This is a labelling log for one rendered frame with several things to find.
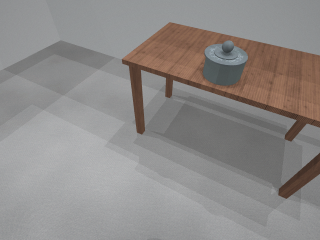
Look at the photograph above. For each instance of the knob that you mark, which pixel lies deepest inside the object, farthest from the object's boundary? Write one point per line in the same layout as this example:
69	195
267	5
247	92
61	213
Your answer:
227	46

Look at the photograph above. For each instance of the pot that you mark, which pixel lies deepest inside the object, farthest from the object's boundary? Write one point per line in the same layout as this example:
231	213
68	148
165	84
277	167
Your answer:
222	75

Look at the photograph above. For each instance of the table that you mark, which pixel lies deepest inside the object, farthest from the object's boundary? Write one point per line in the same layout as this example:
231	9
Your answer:
276	79

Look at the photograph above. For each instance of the lid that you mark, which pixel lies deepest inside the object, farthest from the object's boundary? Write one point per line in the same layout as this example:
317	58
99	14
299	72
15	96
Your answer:
215	54

